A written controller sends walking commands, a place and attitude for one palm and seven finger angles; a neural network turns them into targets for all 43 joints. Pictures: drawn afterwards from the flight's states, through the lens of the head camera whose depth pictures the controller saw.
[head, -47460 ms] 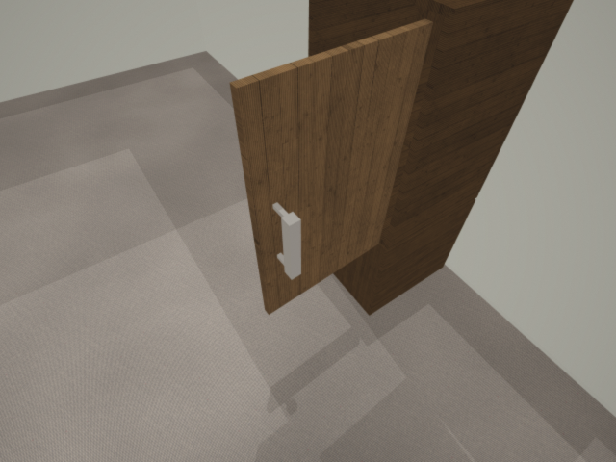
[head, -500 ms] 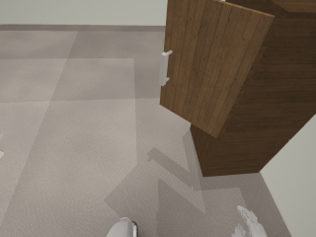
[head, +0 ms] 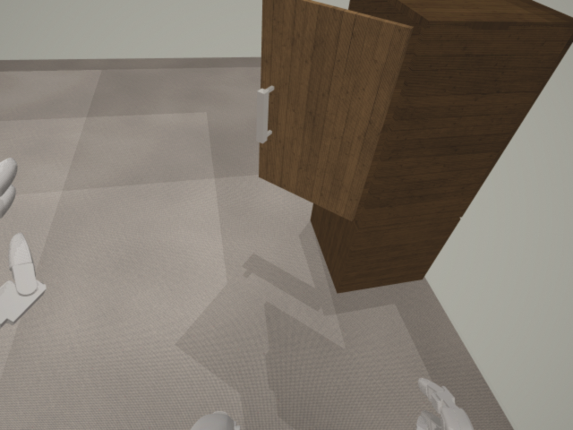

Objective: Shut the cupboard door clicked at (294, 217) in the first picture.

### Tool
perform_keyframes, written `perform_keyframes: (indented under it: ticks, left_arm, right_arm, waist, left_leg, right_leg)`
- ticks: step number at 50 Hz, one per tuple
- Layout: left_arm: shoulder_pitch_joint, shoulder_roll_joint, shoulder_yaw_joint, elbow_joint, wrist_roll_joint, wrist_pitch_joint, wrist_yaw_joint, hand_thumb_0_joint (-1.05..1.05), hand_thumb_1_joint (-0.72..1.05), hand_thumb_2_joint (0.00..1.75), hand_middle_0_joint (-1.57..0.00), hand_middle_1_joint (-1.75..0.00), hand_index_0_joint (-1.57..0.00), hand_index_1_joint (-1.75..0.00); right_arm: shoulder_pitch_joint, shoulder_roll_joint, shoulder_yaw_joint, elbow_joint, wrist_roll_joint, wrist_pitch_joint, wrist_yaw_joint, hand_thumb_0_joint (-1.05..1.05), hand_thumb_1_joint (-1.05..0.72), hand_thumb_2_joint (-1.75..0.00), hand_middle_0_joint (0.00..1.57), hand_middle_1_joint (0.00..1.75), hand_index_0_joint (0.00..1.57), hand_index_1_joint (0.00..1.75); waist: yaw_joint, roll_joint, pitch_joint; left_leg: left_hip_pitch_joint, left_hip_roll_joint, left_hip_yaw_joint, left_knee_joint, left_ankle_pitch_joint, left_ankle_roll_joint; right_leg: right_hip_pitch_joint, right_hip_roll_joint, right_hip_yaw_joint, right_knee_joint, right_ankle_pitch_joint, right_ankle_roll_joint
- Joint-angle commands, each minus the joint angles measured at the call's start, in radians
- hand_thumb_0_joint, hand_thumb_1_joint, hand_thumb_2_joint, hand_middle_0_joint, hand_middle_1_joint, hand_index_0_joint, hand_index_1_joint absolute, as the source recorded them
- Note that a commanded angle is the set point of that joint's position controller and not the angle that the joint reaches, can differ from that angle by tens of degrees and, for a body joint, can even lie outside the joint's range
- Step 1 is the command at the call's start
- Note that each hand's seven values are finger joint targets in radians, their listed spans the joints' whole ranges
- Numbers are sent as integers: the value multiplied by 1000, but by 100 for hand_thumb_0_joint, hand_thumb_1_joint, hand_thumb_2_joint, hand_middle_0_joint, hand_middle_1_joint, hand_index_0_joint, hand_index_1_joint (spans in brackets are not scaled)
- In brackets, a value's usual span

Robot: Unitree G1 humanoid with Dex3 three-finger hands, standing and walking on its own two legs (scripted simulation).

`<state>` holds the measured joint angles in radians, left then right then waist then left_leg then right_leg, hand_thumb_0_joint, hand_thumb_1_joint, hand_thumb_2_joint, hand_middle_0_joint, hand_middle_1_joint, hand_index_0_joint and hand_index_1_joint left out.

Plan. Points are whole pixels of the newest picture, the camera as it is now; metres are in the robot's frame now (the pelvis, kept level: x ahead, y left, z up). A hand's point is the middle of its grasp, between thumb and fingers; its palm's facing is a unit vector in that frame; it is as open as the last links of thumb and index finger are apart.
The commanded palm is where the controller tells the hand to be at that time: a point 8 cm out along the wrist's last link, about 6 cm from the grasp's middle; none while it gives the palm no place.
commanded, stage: stop stepping back and stand still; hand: left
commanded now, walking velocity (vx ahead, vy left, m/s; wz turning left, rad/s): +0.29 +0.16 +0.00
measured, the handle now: (266, 114) +0.97 +0.12 -0.06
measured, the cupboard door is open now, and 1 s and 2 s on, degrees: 45 45 45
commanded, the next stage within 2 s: let the arm hang, fingers relaxed in 1.58 s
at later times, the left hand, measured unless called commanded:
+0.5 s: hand (42, 299) +0.18 +0.24 +0.19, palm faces +0.43 -0.73 -0.53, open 7.4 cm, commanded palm +0.13 +0.28 +0.18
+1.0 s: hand (56, 252) +0.24 +0.27 +0.18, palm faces +0.38 -0.77 -0.51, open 7.4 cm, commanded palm +0.17 +0.30 +0.18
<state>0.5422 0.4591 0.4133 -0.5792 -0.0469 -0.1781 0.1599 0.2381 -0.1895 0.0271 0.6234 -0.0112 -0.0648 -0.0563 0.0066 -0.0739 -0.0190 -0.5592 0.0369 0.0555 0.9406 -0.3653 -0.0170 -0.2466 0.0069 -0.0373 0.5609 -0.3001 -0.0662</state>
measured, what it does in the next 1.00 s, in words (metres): steps on the spot: left foot, then left foot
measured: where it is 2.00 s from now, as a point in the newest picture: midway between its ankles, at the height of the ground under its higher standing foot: outside the picture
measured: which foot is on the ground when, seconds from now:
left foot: up 0.00-0.16, down 0.18-0.42, up 0.44-0.74, down 0.76-1.00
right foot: down 0.00-1.00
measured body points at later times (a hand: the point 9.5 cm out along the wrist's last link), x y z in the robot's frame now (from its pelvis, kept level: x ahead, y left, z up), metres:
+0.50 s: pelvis -0.03 -0.01 -0.01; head -0.03 -0.02 +0.44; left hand +0.15 +0.28 +0.22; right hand +0.09 -0.24 -0.12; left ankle -0.01 +0.13 -0.69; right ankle -0.01 -0.08 -0.73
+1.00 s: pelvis +0.02 +0.01 +0.00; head +0.04 +0.01 +0.45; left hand +0.21 +0.31 +0.21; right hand +0.19 -0.23 -0.07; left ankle +0.04 +0.13 -0.73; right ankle -0.01 -0.08 -0.73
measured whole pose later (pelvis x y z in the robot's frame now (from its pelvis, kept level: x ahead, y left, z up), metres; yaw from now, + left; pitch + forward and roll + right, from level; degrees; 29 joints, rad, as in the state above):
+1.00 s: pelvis +0.02 +0.01 +0.00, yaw -3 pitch +1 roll +0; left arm 0.55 0.46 0.45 -0.51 -0.04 -0.19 0.18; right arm 0.17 -0.19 0.01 0.57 0.02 -0.07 -0.07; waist -0.01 0.00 0.02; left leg -0.29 0.05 0.09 0.53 -0.26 0.00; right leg -0.21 0.01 -0.09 0.50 -0.30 -0.04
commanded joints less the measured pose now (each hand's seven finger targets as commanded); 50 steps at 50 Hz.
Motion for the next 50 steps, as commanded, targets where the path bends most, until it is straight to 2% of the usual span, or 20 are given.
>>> perform_keyframes:
  ticks: [1,7,8,9,10,11,12,13,17,19,20,21,22,25,29,33,36,38,41,50]
  left_arm:
    - [-65,164,150,-36,-3,-56,42,0,90,90,-20,-30,-20,-30]
    - [-198,107,48,-5,22,-72,55,0,90,90,-20,-30,-20,-30]
    - [-195,122,64,-17,25,-77,58,0,90,90,-20,-30,-20,-30]
    - [-191,109,63,-64,25,-87,57,0,90,90,-20,-30,-20,-30]
    - [-197,130,75,-116,39,-99,55,0,90,90,-20,-30,-20,-30]
    - [-168,179,127,-138,41,-106,50,0,90,90,-20,-30,-20,-30]
    - [-127,279,209,-147,38,-119,41,0,90,90,-20,-30,-20,-30]
    - [-86,190,159,-179,37,-108,36,0,90,90,-20,-30,-20,-30]
    - [27,218,207,-179,34,-101,45,0,90,90,-20,-30,-20,-30]
    - [41,186,201,-101,36,-91,47,0,90,90,-20,-30,-20,-30]
    - [32,183,204,-56,38,-82,50,0,90,90,-20,-30,-20,-30]
    - [2,191,204,-35,31,-71,52,0,90,90,-20,-30,-20,-30]
    - [-24,181,196,12,19,-74,52,0,90,90,-20,-30,-20,-30]
    - [-31,129,144,55,21,-85,42,0,90,90,-20,-30,-20,-30]
    - [-97,106,85,53,18,-93,39,0,90,90,-20,-30,-20,-30]
    - [-170,125,70,-61,23,-89,50,0,90,90,-20,-30,-20,-30]
    - [-156,150,99,-154,21,-95,53,0,90,90,-20,-30,-20,-30]
    - [-121,172,140,-218,21,-102,57,0,90,90,-20,-30,-20,-30]
    - [-23,167,169,-159,14,-87,49,0,90,90,-20,-30,-20,-30]
    - [57,132,138,-50,-10,-41,34,0,90,90,-20,-30,-20,-30]
  right_arm:
    - [-74,-128,-58,-129,0,-39,-30,0,-90,-90,20,30,20,30]
    - [-50,-155,-75,-100,4,-99,-58,0,-90,-90,20,30,20,30]
    - [-28,-173,-79,-99,-1,-105,-62,0,-90,-90,20,30,20,30]
    - [-39,-200,-85,-113,-1,-109,-59,0,-90,-90,20,30,20,30]
    - [-56,-185,-82,-122,4,-116,-51,0,-90,-90,20,30,20,30]
    - [-63,-177,-86,-121,2,-121,-49,0,-90,-90,20,30,20,30]
    - [-66,-168,-86,-89,-3,-123,-45,0,-90,-90,20,30,20,30]
    - [-76,-145,-77,-107,-10,-119,-34,0,-90,-90,20,30,20,30]
    - [-87,-139,-60,-106,2,-105,-21,0,-90,-90,20,30,20,30]
    - [-78,-135,-65,-117,0,-84,-22,0,-90,-90,20,30,20,30]
    - [-71,-129,-71,-117,1,-71,-21,0,-90,-90,20,30,20,30]
    - [-68,-120,-78,-122,7,-65,-19,0,-90,-90,20,30,20,30]
    - [-72,-142,-79,-119,-1,-66,-18,0,-90,-90,20,30,20,30]
    - [-34,-123,-69,-83,1,-59,-5,0,-90,-90,20,30,20,30]
    - [-98,-115,-53,-100,9,-55,-24,0,-90,-90,20,30,20,30]
    - [-115,-120,-60,-117,9,-79,-35,0,-90,-90,20,30,20,30]
    - [-105,-133,-70,-135,12,-83,-38,0,-90,-90,20,30,20,30]
    - [-108,-153,-79,-156,18,-77,-41,0,-90,-90,20,30,20,30]
    - [-93,-130,-65,-162,22,-65,-33,0,-90,-90,20,30,20,30]
    - [-80,-129,-57,-176,30,-24,-23,0,-90,-90,20,30,20,30]
  waist:
    - [-31,11,26]
    - [-35,-17,0]
    - [-41,96,-14]
    - [-38,314,0]
    - [-28,369,24]
    - [-23,252,23]
    - [-19,284,-35]
    - [-26,288,11]
    - [-7,356,23]
    - [-3,237,9]
    - [-1,80,19]
    - [-7,-146,24]
    - [-6,-112,68]
    - [-29,-19,-5]
    - [-13,-98,9]
    - [3,-75,-2]
    - [1,75,-21]
    - [10,239,-79]
    - [-4,277,-118]
    - [-21,65,-156]
  left_leg:
    - [41,38,-37,12,26,7]
    - [347,-9,66,-466,-11,51]
    - [370,33,-36,-567,-82,82]
    - [419,197,-332,-684,-161,151]
    - [431,322,-497,-751,-161,206]
    - [418,325,-464,-750,-33,216]
    - [363,319,-446,-751,-153,215]
    - [269,290,-416,-748,-172,208]
    - [55,202,-139,-695,-274,123]
    - [-64,146,-72,-541,-304,79]
    - [-109,60,9,-307,-257,49]
    - [-152,-23,33,-30,-195,22]
    - [-160,-15,-33,118,-161,15]
    - [-70,22,-71,115,-11,3]
    - [109,1,15,-146,61,11]
    - [257,-22,44,-329,121,28]
    - [383,14,-14,-495,193,44]
    - [425,130,-144,-528,361,80]
    - [347,119,-104,-499,489,60]
    - [324,83,-40,-437,491,24]
  right_leg:
    - [-167,-282,298,-376,-380,-110]
    - [-122,-189,131,-183,-330,-40]
    - [-121,-131,98,-25,-283,-10]
    - [-242,-26,22,187,-230,40]
    - [-343,5,-23,342,-227,63]
    - [-341,-6,-5,422,-172,63]
    - [-294,-30,27,460,-162,64]
    - [-239,-36,29,426,-135,61]
    - [89,7,-80,107,-74,57]
    - [246,-7,-34,-38,-118,36]
    - [219,-105,166,-171,-240,-21]
    - [134,-322,547,-357,-363,-118]
    - [87,-408,616,-398,-200,-163]
    - [89,-331,386,-292,42,-129]
    - [-1,-241,164,-276,99,-56]
    - [-7,-242,162,-274,64,-39]
    - [-17,-189,145,-189,80,6]
    - [-4,-99,84,-75,134,55]
    - [99,-64,45,-62,300,59]
    - [149,-110,70,-86,537,52]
